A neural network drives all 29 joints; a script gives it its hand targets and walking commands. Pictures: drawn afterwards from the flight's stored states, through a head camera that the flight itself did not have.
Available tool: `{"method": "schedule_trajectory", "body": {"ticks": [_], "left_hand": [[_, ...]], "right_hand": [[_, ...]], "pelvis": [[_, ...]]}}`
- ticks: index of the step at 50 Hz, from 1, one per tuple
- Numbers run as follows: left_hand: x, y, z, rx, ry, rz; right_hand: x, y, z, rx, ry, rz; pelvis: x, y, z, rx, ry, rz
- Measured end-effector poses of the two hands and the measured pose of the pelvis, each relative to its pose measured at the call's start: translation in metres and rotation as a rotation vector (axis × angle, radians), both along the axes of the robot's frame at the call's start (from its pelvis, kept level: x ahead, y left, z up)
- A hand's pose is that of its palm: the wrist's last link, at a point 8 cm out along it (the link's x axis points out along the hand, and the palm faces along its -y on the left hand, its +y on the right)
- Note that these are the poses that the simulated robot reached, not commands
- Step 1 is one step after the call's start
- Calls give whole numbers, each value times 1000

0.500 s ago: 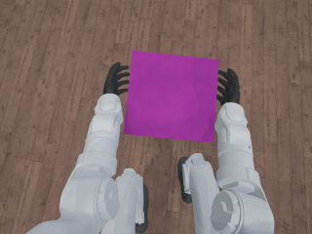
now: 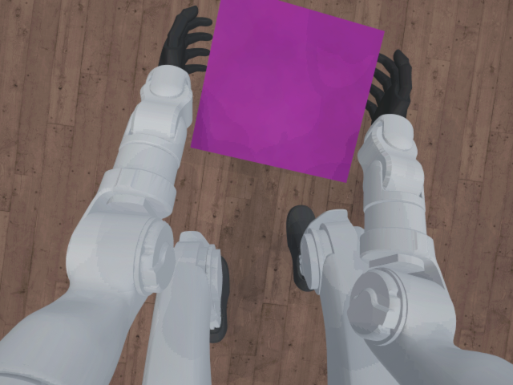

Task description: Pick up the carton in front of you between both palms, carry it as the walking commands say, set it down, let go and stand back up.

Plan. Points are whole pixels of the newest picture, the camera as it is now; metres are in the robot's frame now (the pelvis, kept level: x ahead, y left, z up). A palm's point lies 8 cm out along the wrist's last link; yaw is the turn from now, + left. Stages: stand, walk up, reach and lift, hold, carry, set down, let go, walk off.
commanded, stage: set down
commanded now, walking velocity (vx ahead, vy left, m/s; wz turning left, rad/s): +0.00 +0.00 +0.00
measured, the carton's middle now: (273, 104) +0.50 -0.08 -0.22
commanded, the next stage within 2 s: none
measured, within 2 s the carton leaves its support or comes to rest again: rests again in 0.92 s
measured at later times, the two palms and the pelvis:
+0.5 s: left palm (196, 85) +0.54 +0.05 -0.23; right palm (380, 105) +0.47 -0.24 -0.19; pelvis +0.00 +0.01 -0.05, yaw -3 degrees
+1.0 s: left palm (201, 85) +0.55 +0.04 -0.24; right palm (383, 102) +0.48 -0.25 -0.21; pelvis -0.01 +0.01 -0.07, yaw -3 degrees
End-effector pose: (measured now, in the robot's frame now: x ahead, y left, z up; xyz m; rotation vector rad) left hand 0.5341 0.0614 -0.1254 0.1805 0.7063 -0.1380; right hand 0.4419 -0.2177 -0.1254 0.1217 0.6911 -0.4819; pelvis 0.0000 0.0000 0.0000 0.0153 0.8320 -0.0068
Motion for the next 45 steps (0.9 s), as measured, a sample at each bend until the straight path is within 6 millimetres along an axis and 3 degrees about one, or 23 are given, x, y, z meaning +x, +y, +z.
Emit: {"method": "schedule_trajectory", "body": {"ticks": [4,10,18,31,45], "left_hand": [[6,-1,-27,9,9,-21],[12,-7,-61,2,24,-63],[12,-12,-100,5,63,-113],[11,-10,-109,4,81,-124],[13,-15,-115,-46,69,-152]], "right_hand": [[5,-2,-23,2,12,-4],[27,-13,-33,-27,5,17],[32,-20,-54,-33,52,42],[23,-19,-67,-12,68,61],[31,-33,-81,-29,93,78]], "pelvis": [[-3,1,-16,-5,-1,0],[-3,3,-34,-18,1,-1],[0,8,-47,-39,15,-7],[-2,17,-55,-57,-8,5],[-8,14,-66,-56,-43,12]]}}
